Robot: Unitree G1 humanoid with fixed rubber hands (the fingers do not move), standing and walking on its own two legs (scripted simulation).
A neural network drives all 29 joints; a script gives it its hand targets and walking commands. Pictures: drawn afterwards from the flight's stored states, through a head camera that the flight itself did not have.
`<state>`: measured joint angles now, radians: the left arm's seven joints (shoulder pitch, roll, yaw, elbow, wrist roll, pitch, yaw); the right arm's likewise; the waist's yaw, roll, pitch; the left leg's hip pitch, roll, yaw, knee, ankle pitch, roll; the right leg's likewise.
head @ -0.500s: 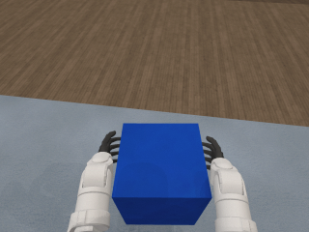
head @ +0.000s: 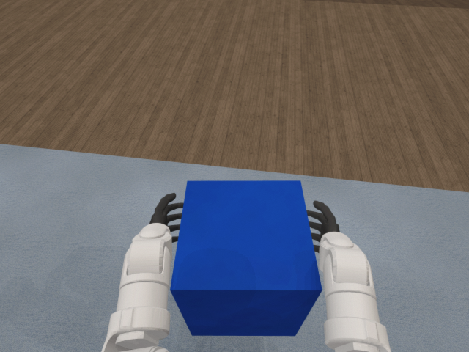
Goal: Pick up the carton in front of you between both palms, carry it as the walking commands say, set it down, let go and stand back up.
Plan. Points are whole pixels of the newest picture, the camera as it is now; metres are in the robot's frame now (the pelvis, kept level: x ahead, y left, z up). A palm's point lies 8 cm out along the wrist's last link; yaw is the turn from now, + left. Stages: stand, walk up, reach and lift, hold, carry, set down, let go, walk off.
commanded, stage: carry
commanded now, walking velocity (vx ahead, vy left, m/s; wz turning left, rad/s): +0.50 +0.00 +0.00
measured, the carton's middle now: (243, 261) +0.29 +0.00 -0.02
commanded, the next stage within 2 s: none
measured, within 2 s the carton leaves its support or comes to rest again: neither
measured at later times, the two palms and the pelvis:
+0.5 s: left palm (165, 177) +0.42 +0.17 +0.07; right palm (310, 180) +0.42 -0.14 +0.08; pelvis +0.15 +0.01 -0.01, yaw +1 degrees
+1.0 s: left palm (194, 112) +0.71 +0.14 +0.06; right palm (298, 112) +0.73 -0.16 +0.05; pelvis +0.45 -0.03 -0.01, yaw +3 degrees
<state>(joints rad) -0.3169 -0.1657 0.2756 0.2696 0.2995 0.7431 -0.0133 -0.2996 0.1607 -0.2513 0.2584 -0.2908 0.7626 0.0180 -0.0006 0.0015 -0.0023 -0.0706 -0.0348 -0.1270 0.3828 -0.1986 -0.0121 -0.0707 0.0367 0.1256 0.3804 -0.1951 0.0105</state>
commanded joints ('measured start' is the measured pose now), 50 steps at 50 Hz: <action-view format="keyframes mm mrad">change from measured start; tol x32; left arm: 1 -465 -897 -554 5 -262 -7 -234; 27 -342 -836 -896 -708 -608 462 -147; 50 -315 -966 -915 -604 -615 432 -168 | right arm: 1 -533 894 542 -34 264 -30 221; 50 -321 915 860 -609 567 414 161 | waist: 1 0 -30 -196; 13 -18 249 -156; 19 29 -303 -295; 28 -35 305 -324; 50 8 -35 -348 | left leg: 1 -108 91 15 -6 -254 11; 14 -50 327 -220 -122 -245 169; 21 -755 72 243 385 -422 8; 25 -106 10 350 -19 -23 16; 28 388 437 -352 -108 307 248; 41 24 232 319 38 745 67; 45 -509 -3 240 872 -242 -10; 50 -509 171 134 779 -71 42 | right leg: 1 -108 -110 20 -45 -274 -17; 13 -524 -47 -241 270 -291 1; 22 339 -383 151 -4 355 -203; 30 -793 -132 -177 772 -328 -23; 42 10 36 -455 112 123 -49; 45 303 -471 458 -194 -262 -248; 50 74 -364 60 -184 30 -150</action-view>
